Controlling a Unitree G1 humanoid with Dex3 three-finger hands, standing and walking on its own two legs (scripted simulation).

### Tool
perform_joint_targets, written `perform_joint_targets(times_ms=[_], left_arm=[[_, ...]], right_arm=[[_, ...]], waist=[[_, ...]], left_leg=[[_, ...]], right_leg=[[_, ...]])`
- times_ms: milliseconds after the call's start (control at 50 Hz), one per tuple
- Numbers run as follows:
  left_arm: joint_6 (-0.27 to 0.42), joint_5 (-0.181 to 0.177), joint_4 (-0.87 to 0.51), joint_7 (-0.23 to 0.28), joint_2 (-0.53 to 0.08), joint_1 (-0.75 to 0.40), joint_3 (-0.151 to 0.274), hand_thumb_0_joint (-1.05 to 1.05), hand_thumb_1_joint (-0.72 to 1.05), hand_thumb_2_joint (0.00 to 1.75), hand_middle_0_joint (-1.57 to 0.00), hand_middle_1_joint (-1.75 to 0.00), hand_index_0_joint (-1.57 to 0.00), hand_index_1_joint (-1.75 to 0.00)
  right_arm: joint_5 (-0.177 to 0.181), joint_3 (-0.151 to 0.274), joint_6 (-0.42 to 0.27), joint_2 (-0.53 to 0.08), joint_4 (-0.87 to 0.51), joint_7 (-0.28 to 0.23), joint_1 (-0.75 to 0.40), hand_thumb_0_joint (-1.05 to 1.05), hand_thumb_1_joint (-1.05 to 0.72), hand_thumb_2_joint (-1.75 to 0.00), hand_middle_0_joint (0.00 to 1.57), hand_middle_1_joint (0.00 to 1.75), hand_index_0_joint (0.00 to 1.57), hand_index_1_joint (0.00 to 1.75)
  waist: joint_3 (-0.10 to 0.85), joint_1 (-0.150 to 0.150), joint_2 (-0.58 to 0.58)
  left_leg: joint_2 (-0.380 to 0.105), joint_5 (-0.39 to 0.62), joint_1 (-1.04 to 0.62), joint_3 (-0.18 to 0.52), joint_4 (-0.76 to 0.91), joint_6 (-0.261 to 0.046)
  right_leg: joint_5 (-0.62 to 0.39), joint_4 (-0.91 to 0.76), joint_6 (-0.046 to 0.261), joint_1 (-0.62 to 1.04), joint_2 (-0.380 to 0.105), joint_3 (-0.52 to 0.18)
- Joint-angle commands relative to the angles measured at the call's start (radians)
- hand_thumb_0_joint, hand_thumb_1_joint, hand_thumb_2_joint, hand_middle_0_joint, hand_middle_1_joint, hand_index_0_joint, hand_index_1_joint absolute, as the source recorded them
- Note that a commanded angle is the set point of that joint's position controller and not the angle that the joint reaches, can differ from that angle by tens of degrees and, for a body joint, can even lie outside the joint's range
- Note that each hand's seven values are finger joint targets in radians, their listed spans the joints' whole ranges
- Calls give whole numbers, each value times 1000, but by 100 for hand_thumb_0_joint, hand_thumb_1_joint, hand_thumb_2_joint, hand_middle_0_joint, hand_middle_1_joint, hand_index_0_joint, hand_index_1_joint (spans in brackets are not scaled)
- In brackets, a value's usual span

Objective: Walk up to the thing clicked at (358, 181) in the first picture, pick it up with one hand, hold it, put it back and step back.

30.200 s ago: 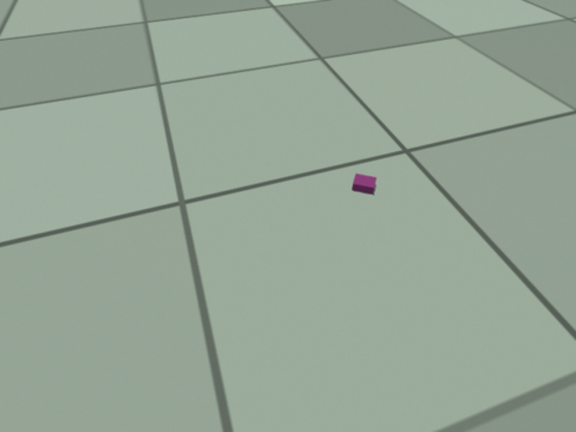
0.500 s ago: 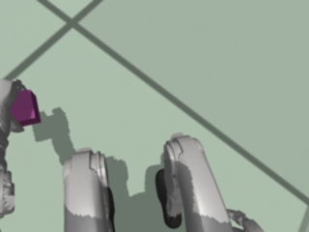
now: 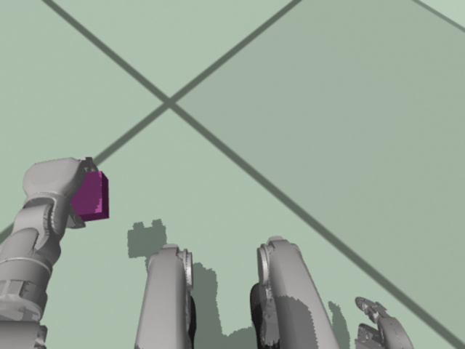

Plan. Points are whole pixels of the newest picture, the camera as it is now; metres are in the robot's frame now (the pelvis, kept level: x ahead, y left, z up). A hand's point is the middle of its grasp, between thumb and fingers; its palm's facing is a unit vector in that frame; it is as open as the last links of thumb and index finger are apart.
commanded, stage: lift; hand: left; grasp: from above
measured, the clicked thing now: (75, 198) +0.40 +0.29 -0.13
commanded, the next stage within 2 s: hold in 0.92 s
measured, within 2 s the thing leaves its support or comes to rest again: neither
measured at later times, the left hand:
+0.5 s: hand (40, 179) +0.35 +0.24 +0.09, palm faces -0.46 -0.12 -0.88, open 10.8 cm
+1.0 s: hand (19, 121) +0.38 +0.22 +0.17, palm faces -0.44 -0.13 -0.89, open 10.7 cm
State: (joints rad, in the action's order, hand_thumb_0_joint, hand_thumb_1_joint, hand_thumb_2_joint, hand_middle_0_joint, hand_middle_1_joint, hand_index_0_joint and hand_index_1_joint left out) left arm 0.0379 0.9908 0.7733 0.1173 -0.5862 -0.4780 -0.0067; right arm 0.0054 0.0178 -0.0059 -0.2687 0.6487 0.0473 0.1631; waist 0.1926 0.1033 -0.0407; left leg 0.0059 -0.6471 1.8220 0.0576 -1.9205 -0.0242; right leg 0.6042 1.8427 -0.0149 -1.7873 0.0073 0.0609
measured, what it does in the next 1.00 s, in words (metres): rises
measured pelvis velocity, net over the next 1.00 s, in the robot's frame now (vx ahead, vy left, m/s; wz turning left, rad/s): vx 0.07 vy -0.01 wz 0.02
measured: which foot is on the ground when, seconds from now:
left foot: down 0.00-1.00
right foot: down 0.00-1.00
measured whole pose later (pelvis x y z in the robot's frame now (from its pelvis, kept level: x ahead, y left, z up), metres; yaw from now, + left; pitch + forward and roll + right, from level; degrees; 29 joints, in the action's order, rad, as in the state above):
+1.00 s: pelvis +0.07 -0.01 +0.25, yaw +1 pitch +10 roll -1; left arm -0.09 0.95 0.85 0.15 -0.36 -0.32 -0.19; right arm 0.04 0.03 -0.04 -0.25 0.75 -0.05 0.27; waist 0.09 0.06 -0.03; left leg -0.01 -0.39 0.61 -0.01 -0.83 -0.01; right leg 0.36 0.80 0.00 -0.62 0.02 -0.01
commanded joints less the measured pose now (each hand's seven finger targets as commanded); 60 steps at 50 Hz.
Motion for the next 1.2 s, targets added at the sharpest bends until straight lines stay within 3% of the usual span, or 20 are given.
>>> perform_joint_targets(times_ms=[0, 60, 80, 120, 140, 180, 260, 320, 340, 380, 400, 440, 480, 580, 640, 700, 780, 1000, 1100, 1180], left_arm=[[-33, -21, -269, 47, -293, -298, 98, 0, 71, 84, -107, -69, -107, -69], [-56, -25, -263, 42, -254, -259, 77, 0, 71, 83, -107, -69, -107, -69], [-63, -29, -256, 37, -200, -230, 43, 0, 72, 84, -108, -68, -108, -69], [-75, -29, -237, 29, -193, -192, 44, 0, 72, 81, -107, -68, -107, -68], [-79, -30, -245, 25, -165, -200, 13, 0, 71, 81, -107, -67, -107, -67], [-86, -32, -226, 22, -157, -176, 20, 0, 71, 81, -105, -69, -105, -69], [-91, -40, -180, 25, -86, -144, -29, 0, 71, 73, -104, -66, -105, -65], [-85, -26, -165, 36, -98, -145, -23, 0, 68, 71, -102, -65, -103, -64], [-83, -24, -170, 41, -70, -157, -45, 0, 66, 70, -101, -63, -102, -62], [-78, -13, -174, 58, -91, -164, -24, 0, 65, 69, -100, -64, -102, -63], [-78, -9, -178, 66, -73, -174, -43, 0, 64, 66, -100, -63, -101, -62], [-78, 0, -176, 85, -78, -182, -37, 0, 64, 72, -99, -65, -100, -65], [-81, 1, -178, 100, -69, -214, -52, 0, 64, 72, -101, -64, -101, -64], [-112, -13, -143, 120, -47, -195, -64, 0, 63, 73, -100, -63, -100, -63], [-128, -23, -109, 116, -43, -201, -63, 0, 62, 79, -99, -68, -99, -68], [-142, -36, -75, 105, 3, -174, -96, 0, 65, 76, -102, -66, -102, -66], [-143, -46, -70, 85, 12, -162, -97, 0, 60, 72, -98, -64, -98, -64], [-130, -11, -150, 97, -2, -179, -92, 0, 63, 77, -101, -65, -101, -65], [-137, -9, -147, 87, 7, -221, -109, 0, 63, 70, -100, -63, -101, -61], [-140, -18, -126, 72, 26, -206, -120, 0, 64, 77, -101, -65, -102, -64]], right_arm=[[19, 65, -19, -189, -63, -39, 108, 0, -89, -90, 20, 30, 20, 30], [24, 57, -20, -176, -56, -56, 100, 0, -89, -90, 20, 30, 20, 30], [28, 55, -20, -166, -56, -61, 99, 0, -89, -90, 20, 30, 20, 30], [34, 53, -22, -166, -43, -69, 105, 0, -89, -90, 20, 30, 20, 30], [35, 51, -23, -160, -46, -74, 98, 0, -89, -90, 20, 30, 20, 30], [38, 51, -28, -158, -33, -84, 104, 0, -89, -90, 20, 30, 20, 30], [44, 46, -47, -138, -24, -99, 100, 0, -89, -90, 20, 30, 20, 30], [43, 47, -62, -136, -17, -107, 103, 0, -89, -90, 20, 30, 20, 30], [42, 46, -66, -128, -15, -108, 104, 0, -89, -90, 20, 30, 20, 30], [41, 50, -73, -131, -6, -112, 105, 0, -89, -90, 20, 30, 20, 30], [40, 47, -76, -126, -2, -113, 111, 0, -89, -90, 20, 30, 20, 30], [37, 48, -81, -128, 5, -117, 110, 0, -89, -90, 20, 30, 20, 30], [31, 48, -85, -127, 13, -119, 118, 0, -89, -90, 20, 30, 20, 30], [28, 52, -85, -131, 22, -115, 124, 0, -88, -90, 20, 30, 20, 30], [28, 53, -82, -129, 24, -113, 125, 0, -88, -90, 20, 30, 20, 30], [32, 53, -78, -121, 23, -110, 127, 0, -88, -90, 20, 30, 20, 30], [32, 57, -77, -123, 19, -106, 135, 0, -89, -90, 20, 30, 20, 30], [34, 62, -62, -125, 14, -102, 125, 0, -88, -89, 20, 30, 20, 30], [38, 67, -54, -138, 11, -100, 120, 0, -88, -89, 20, 30, 20, 30], [38, 65, -51, -132, 5, -96, 105, 0, -88, -89, 20, 30, 20, 30]], waist=[[560, -1, -182], [533, -4, -156], [506, 7, -145], [474, -6, -137], [467, -2, -126], [411, -5, -107], [300, 0, -57], [300, -14, -54], [302, -10, -56], [315, -25, -71], [299, -18, -76], [285, -25, -73], [270, -15, -68], [255, -31, -43], [235, -40, -37], [229, -38, 9], [212, -50, -1], [207, -48, -14], [187, -32, -25], [166, -44, 11]], left_leg=[[-6, 62, -591, 26, 453, -3], [-6, 95, -667, 10, 514, -4], [-3, 98, -684, 8, 541, -3], [-7, 137, -742, 13, 588, 1], [-8, 132, -766, 11, 616, 1], [-10, 130, -794, 14, 669, 2], [-5, 112, -837, -1, 757, 2], [-4, 153, -899, -7, 807, 5], [-2, 171, -919, -12, 819, 6], [-3, 199, -980, -15, 860, 10], [-1, 215, -997, -22, 875, 10], [0, 209, -1028, -25, 912, 9], [-2, 224, -1070, -33, 943, 11], [-2, 291, -1178, -37, 1026, 16], [1, 339, -1210, -38, 1060, 17], [5, 404, -1241, -44, 1087, 12], [8, 463, -1295, -48, 1134, 16], [13, 577, -1437, -59, 1226, 20], [8, 605, -1508, -59, 1267, 22], [17, 596, -1492, -65, 1285, 14]], right_leg=[[-109, -317, 35, 419, 29, 11], [-129, -400, 35, 506, 31, 0], [-130, -429, 36, 531, 33, -2], [-148, -469, 37, 572, 31, -4], [-149, -500, 37, 610, 36, -4], [-146, -556, 37, 657, 36, -12], [-123, -676, 38, 747, 38, -35], [-143, -737, 41, 823, 40, -47], [-156, -759, 41, 849, 41, -52], [-176, -793, 42, 892, 42, -57], [-189, -812, 44, 907, 43, -59], [-183, -850, 43, 942, 46, -62], [-195, -890, 43, 974, 46, -65], [-258, -975, 40, 1079, 43, -65], [-304, -1016, 35, 1135, 42, -70], [-379, -1056, 28, 1206, 39, -78], [-429, -1096, 28, 1260, 35, -81], [-537, -1187, 24, 1368, 29, -87], [-541, -1218, 29, 1370, 31, -76], [-560, -1248, 21, 1422, 27, -87]])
